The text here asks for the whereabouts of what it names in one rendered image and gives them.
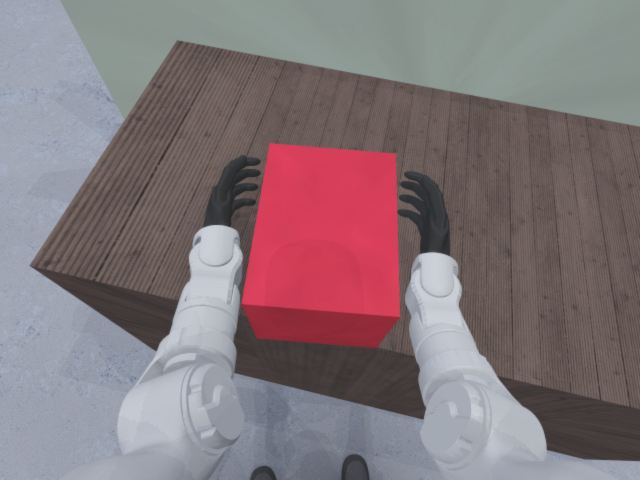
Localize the left robot forearm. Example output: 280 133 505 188
117 225 243 452

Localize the left robot hand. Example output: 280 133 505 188
203 155 261 228

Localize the pedestal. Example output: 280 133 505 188
29 40 640 461

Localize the right robot foot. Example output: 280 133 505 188
342 454 369 480

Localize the carton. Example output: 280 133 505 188
241 143 400 348

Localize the left robot upper arm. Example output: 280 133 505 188
59 362 245 480

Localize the right robot upper arm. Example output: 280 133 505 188
420 379 618 480

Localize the right robot forearm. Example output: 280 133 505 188
405 252 522 408

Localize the right robot hand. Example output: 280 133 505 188
397 171 450 256

